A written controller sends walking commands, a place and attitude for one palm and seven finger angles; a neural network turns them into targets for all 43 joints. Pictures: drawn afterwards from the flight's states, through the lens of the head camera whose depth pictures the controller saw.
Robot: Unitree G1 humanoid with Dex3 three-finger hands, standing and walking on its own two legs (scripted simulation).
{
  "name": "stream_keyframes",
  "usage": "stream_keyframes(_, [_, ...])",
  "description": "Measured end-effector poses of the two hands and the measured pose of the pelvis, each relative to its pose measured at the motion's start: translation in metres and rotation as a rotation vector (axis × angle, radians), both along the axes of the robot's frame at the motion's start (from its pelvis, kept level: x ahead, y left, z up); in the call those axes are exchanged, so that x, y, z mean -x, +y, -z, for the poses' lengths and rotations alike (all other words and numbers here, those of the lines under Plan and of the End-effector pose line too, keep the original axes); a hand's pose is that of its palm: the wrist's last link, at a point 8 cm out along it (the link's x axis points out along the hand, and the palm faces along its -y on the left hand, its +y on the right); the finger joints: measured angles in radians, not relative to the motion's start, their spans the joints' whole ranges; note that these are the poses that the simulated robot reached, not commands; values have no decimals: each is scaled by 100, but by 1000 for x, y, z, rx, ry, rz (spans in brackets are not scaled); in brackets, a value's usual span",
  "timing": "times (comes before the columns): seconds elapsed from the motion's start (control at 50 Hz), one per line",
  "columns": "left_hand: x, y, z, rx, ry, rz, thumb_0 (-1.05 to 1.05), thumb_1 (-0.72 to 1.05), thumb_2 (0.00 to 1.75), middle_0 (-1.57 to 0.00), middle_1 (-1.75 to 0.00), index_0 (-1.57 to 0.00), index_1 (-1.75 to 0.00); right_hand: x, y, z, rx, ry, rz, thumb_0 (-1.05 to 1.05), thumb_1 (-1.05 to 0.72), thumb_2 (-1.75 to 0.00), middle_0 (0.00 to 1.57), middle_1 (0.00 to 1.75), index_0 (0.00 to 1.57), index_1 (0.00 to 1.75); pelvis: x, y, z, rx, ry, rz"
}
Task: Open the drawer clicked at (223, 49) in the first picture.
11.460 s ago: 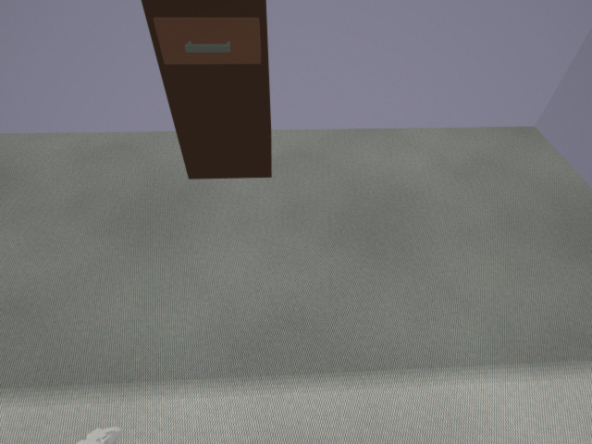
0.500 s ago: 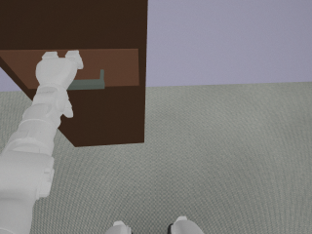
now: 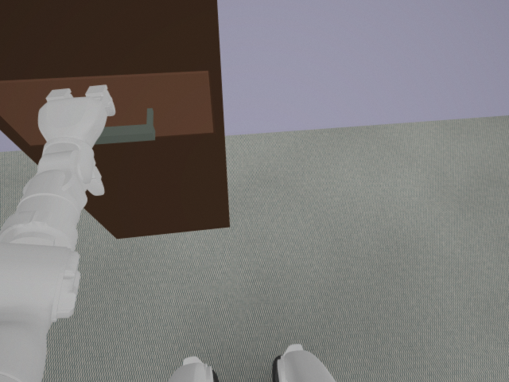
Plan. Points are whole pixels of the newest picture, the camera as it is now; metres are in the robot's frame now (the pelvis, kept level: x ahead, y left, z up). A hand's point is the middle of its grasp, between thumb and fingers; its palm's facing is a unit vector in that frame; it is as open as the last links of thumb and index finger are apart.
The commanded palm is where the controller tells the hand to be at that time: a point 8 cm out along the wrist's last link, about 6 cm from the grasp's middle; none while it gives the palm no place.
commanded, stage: lower the fingers behind the handle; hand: left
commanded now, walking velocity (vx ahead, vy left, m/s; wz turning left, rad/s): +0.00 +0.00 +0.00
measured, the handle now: (109, 125) +0.59 +0.22 -0.03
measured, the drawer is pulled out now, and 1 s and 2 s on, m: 0.00 0.00 0.00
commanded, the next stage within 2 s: close the thumb around the handle in 1.42 s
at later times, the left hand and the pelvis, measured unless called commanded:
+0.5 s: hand (91, 150) +0.51 +0.24 -0.01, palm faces -0.09 -0.03 -1.00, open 13.8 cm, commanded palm +0.51 +0.22 +0.03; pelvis -0.01 +0.00 -0.02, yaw +0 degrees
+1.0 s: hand (103, 159) +0.52 +0.23 -0.04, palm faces -0.08 -0.03 -1.00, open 13.9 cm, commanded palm +0.51 +0.21 +0.00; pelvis -0.02 +0.01 -0.05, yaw -1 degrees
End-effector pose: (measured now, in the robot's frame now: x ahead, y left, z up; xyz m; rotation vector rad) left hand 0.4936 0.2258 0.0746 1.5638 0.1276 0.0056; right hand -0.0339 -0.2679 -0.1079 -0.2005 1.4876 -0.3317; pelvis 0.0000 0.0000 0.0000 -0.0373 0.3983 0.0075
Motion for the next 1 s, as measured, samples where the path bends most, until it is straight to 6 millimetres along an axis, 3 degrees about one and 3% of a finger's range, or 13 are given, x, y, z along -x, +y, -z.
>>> stream_keyframes(0.1, [6, -3, 15, 11, 52, 22, 0, -48, 30, -32, -120, -32, -120, 1, -2, 2, 9, 4, -8, 0, -90, -90, 20, 30, 20, 30, 3, -1, 2, 0, 10, -2])
stream_keyframes(0.22, [0, -8, 16, 47, -6, 73, 0, -48, 30, -32, -120, -32, -120, -2, -8, 4, 42, -3, -24, 0, -90, -90, 20, 30, 20, 30, 4, -3, 9, 4, 31, -8])
stream_keyframes(0.4, [-2, 7, 32, -12, -4, -22, 0, -48, 30, -32, -120, -32, -120, -5, -6, 14, 24, 1, -33, 0, -90, -90, 20, 30, 20, 30, 7, 0, 17, 10, 56, -7])
stream_keyframes(0.58, [-7, 11, 28, 21, 26, 5, 0, -48, 30, -31, -123, -32, -120, -4, 2, 14, 32, -5, -30, 0, -90, -90, 20, 30, 20, 30, 6, 2, 20, 15, 58, -9])
stream_keyframes(0.8, [-4, 13, 37, 23, -37, 40, 0, -48, 30, -26, -125, -31, -120, 4, 9, 28, 23, 12, -39, 0, -90, -90, 20, 30, 20, 30, 14, 8, 34, 24, 80, -11])
stream_keyframes(1.0, [-8, 5, 63, 22, -1, 25, 0, -48, 30, -23, -120, -29, -120, 14, 13, 35, 29, 10, -26, 0, -90, -90, 20, 30, 20, 30, 23, 11, 45, 31, 107, -5])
